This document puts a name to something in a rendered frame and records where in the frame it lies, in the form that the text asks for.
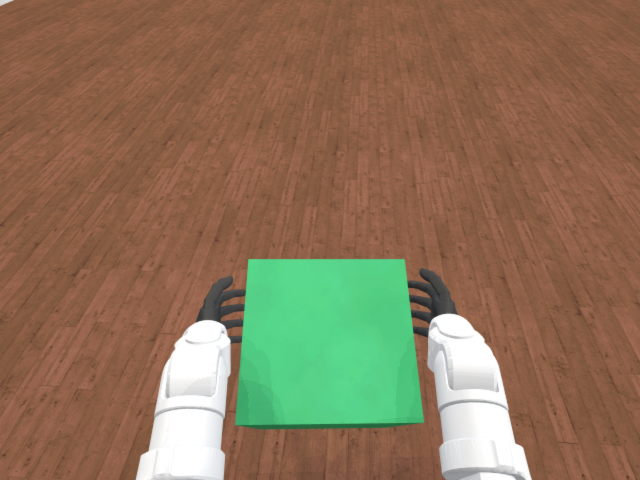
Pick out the robot right forearm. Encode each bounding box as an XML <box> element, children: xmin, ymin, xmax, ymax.
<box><xmin>427</xmin><ymin>314</ymin><xmax>532</xmax><ymax>480</ymax></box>

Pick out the left robot hand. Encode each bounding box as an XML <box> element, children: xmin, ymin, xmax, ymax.
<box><xmin>195</xmin><ymin>276</ymin><xmax>246</xmax><ymax>344</ymax></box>

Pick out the right robot hand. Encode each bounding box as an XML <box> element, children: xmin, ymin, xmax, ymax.
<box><xmin>407</xmin><ymin>268</ymin><xmax>458</xmax><ymax>338</ymax></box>

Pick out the carton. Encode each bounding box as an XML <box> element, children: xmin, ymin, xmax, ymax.
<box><xmin>235</xmin><ymin>259</ymin><xmax>424</xmax><ymax>429</ymax></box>

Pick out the robot left forearm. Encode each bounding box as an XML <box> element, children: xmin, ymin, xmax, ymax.
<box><xmin>136</xmin><ymin>320</ymin><xmax>231</xmax><ymax>480</ymax></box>

